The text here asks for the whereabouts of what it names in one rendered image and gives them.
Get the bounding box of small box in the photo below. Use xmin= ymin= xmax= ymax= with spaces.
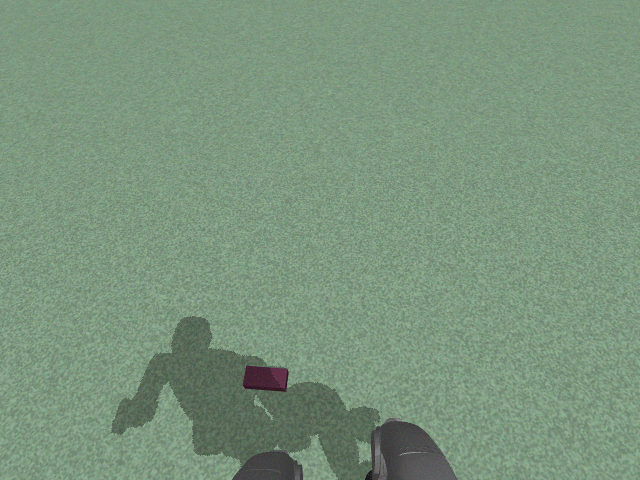
xmin=243 ymin=366 xmax=289 ymax=392

